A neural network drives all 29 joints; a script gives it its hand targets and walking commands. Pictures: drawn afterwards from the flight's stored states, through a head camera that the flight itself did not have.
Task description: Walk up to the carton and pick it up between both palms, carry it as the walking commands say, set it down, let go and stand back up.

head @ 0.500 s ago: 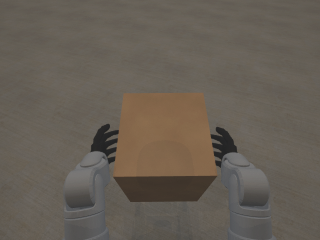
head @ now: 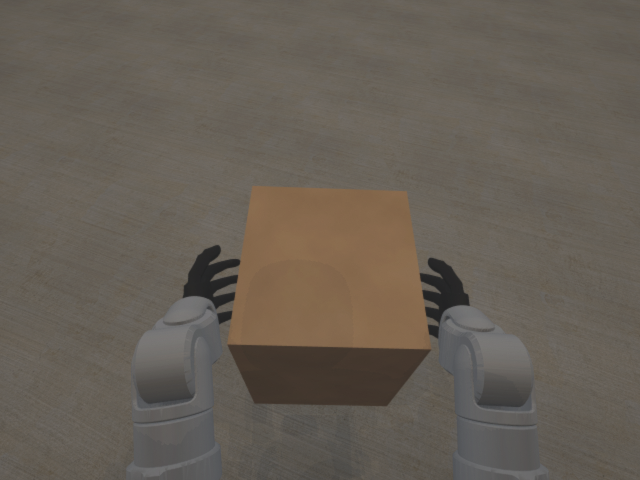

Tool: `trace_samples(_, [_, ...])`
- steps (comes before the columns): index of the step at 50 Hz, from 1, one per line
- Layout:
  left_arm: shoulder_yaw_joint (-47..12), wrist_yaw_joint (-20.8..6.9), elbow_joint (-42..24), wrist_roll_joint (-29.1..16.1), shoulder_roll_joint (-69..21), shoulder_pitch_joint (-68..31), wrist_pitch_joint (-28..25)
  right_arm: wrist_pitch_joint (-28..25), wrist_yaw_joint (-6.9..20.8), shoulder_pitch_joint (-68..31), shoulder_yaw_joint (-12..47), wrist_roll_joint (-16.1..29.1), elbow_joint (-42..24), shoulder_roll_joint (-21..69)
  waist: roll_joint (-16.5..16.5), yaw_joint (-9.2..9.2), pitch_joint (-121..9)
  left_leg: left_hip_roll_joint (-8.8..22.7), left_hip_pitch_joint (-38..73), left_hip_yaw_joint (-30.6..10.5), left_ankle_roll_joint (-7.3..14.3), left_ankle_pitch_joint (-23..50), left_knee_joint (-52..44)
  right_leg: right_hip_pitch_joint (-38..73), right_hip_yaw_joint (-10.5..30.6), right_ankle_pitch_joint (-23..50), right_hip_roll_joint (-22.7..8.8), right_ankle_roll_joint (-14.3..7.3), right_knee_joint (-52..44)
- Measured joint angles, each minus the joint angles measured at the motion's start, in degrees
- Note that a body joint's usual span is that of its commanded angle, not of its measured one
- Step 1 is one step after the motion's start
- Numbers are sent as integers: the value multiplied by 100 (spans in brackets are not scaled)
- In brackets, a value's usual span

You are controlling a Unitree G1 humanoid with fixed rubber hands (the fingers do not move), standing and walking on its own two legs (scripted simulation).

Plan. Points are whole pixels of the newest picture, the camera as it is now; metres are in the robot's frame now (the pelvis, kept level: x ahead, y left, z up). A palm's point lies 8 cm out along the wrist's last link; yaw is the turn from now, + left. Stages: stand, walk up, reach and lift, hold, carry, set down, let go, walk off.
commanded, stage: carry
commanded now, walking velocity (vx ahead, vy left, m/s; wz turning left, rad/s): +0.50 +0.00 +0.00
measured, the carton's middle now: (325, 305) +0.35 -0.01 +0.02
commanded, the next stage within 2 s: none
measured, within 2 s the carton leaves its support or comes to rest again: neither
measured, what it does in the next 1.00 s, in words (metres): walks ahead: right foot, then left foot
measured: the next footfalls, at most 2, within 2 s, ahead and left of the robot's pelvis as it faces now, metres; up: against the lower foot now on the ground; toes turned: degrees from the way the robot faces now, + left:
right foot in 0.36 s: +0.40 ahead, -0.17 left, +0.00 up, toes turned -9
left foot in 0.82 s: +0.70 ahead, +0.02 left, +0.00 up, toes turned +10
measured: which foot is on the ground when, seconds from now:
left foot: down 0.00-0.38, up 0.40-0.80, down 0.82-1.00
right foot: up 0.00-0.34, down 0.36-0.84, up 0.86-1.00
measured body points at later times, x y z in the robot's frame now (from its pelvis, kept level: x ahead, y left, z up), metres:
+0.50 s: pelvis +0.34 -0.09 +0.02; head +0.34 -0.12 +0.46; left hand +0.63 +0.06 +0.09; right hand +0.62 -0.23 +0.05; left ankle +0.24 +0.04 -0.65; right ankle +0.36 -0.17 -0.72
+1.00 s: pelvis +0.67 -0.08 +0.02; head +0.69 -0.09 +0.47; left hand +0.96 +0.07 +0.08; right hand +0.94 -0.22 +0.06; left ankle +0.66 +0.01 -0.72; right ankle +0.64 -0.21 -0.65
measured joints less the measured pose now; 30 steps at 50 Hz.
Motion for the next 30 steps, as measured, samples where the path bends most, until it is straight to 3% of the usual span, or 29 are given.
trace_samples(2, [28,-15,233,69,-17,81,31,66,43,17,8,-69,267,-2,187,103,207,105,375,-48,-71,-151,-149,-808,175,41,144,-121,1155])
trace_samples(4, [-7,-22,349,35,23,228,64,149,37,136,95,-80,365,-27,291,184,369,142,802,-36,-151,-249,-479,-1466,209,259,53,-157,1144])
trace_samples(8, [-115,37,197,-123,40,301,89,212,-11,348,148,-15,36,-65,380,207,607,196,1457,-252,-298,-322,-1021,-2300,158,562,-154,-163,-23])
trace_samples(11, [-128,59,-126,-222,34,288,15,161,-60,352,177,34,-331,-64,359,295,612,324,1926,-392,-467,-468,-1338,-2512,13,1183,-173,-105,-1042])
trace_samples(15, [-97,58,-406,-254,33,296,-82,133,-57,191,207,-20,-517,-36,360,432,199,556,2487,-368,-786,-972,-1429,-2371,-377,1994,-29,-89,-1997])
trace_samples(18, [-66,47,-276,-215,11,187,-98,134,-4,112,166,-131,-432,-25,468,466,-266,751,2688,-377,-975,-1710,-829,-1926,-643,2488,153,-188,-2548])
trace_samples(20, [-86,33,126,-147,-23,45,-188,92,39,102,15,-185,-224,-28,751,503,-388,947,2109,-606,-912,-1830,734,-1971,-737,2164,286,-289,-2022])
trace_samples(22, [-115,22,577,-62,-63,-108,-174,103,75,199,-117,-212,-23,-46,827,400,-262,688,1319,-914,-866,-2043,2215,-1679,-787,1714,229,-292,-2022])
trace_samples(24, [-187,19,894,1,-76,-153,-109,141,98,384,-161,-201,93,-77,816,284,-101,448,526,-881,-830,-1940,2898,-1305,-868,1633,120,-189,-2323])
trace_samples(30, [-66,-23,393,-161,-8,106,-76,268,-135,334,83,-9,-182,-67,624,320,636,385,-845,-698,-731,-850,1980,-306,-596,1600,255,-226,-3234])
